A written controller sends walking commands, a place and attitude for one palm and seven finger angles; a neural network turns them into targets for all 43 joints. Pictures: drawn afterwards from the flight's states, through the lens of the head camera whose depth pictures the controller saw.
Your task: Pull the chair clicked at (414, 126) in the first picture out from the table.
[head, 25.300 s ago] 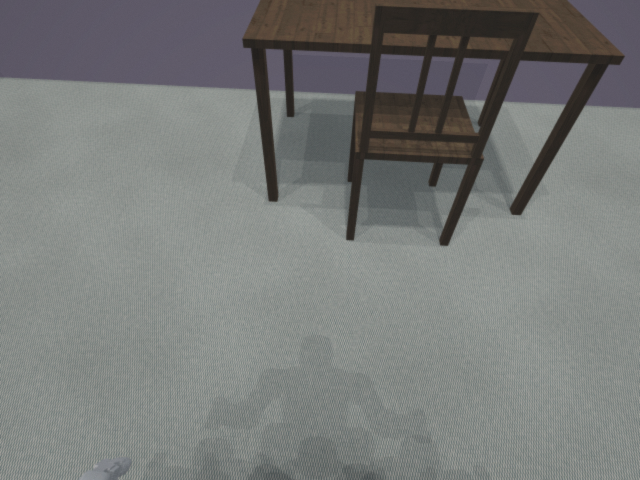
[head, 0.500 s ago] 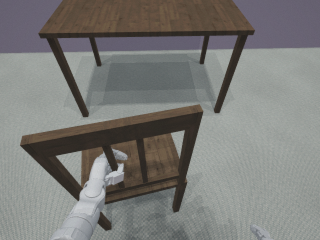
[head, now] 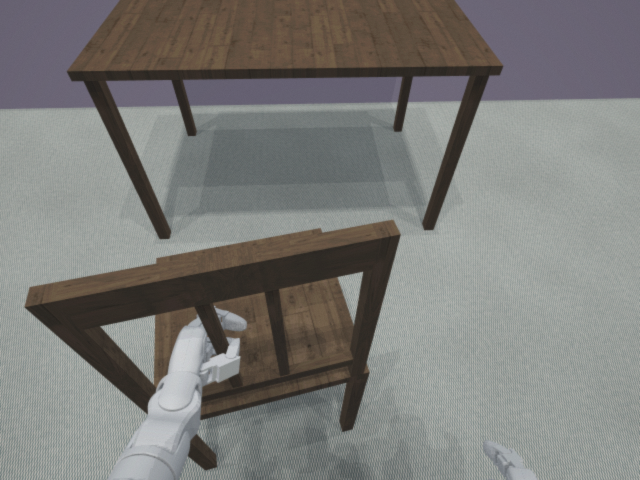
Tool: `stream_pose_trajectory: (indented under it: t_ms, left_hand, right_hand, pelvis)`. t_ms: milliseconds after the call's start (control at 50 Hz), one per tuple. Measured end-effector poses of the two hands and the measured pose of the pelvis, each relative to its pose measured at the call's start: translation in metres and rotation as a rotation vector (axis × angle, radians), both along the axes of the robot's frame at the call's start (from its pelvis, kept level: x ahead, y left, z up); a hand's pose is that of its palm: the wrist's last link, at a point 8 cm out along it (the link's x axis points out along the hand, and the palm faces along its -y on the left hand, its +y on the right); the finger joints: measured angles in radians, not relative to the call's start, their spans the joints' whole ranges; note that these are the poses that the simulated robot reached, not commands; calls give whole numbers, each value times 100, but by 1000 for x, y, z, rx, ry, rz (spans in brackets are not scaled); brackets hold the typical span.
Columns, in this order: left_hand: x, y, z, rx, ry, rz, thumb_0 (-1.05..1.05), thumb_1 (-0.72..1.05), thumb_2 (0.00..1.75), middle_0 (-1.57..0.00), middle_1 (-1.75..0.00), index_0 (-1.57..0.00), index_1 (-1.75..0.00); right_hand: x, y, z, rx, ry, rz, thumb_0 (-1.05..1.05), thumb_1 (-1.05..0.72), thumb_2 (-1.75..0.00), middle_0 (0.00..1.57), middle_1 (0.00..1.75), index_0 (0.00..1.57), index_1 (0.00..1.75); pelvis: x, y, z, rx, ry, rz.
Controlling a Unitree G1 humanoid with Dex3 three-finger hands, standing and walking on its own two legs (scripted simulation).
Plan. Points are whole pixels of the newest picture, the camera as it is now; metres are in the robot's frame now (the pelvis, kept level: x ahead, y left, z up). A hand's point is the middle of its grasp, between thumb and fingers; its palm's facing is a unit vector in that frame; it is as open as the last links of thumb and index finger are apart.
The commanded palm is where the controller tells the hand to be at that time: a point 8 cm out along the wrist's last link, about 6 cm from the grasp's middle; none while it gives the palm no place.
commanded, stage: open the thumb and straighten the fingers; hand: left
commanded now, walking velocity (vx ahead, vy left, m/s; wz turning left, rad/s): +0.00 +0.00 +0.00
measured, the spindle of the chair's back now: (222, 348) +0.32 +0.16 -0.08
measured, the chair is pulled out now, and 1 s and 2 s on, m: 0.60 0.60 0.60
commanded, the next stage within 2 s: draw the fingers out of the gap in 0.68 s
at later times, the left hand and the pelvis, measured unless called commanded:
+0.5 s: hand (226, 353) +0.30 +0.14 -0.06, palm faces +0.00 -0.99 -0.16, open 15.2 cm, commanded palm +0.28 +0.20 -0.04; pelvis +0.01 +0.00 -0.03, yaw +1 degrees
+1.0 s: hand (215, 381) +0.26 +0.15 -0.06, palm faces +0.00 -0.99 -0.16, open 17.5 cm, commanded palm +0.23 +0.20 -0.05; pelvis +0.02 +0.00 -0.04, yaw +1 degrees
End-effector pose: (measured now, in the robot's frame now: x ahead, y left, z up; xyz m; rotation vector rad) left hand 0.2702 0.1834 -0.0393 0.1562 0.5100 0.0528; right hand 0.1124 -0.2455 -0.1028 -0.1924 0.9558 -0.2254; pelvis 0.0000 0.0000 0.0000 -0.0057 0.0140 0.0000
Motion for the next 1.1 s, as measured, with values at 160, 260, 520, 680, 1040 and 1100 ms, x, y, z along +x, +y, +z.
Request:
stream_pose_trajectory:
  t_ms: [160,260,520,680,1040,1100]
  left_hand:
    - [7,6,-1,-6,-57,-37,2,38,65,-33,-132,-50,-145]
    - [12,10,-3,4,-37,-27,1,-4,44,-39,-132,-48,-138]
    - [12,14,-8,2,-6,-7,0,-50,22,-22,-67,-24,-67]
    - [11,22,-6,4,-13,-1,-1,-54,21,-7,-20,-7,-21]
    - [-40,21,-6,2,3,-7,-1,-54,20,0,0,-1,0]
    - [-57,21,-7,5,12,2,-1,-54,20,0,0,-1,0]
  right_hand:
    - [-1,-22,-4,-16,-27,-3,1,-90,-90,20,30,21,30]
    - [4,-22,-13,-13,-33,2,1,-90,-90,20,30,21,30]
    - [27,-3,-27,31,-77,39,1,-90,-90,20,30,21,30]
    - [35,-8,-25,9,-91,45,1,-90,-90,20,30,21,30]
    - [48,-9,-15,-10,-176,51,1,-90,-90,20,30,21,30]
    - [52,-4,-14,-6,-199,63,1,-90,-90,20,30,21,30]
  pelvis:
    - [1,-2,-13,-1,76,13]
    - [3,-1,-20,1,108,8]
    - [12,-4,-30,6,143,12]
    - [16,-5,-32,3,153,18]
    - [17,-3,-36,0,154,21]
    - [15,-3,-38,-1,153,26]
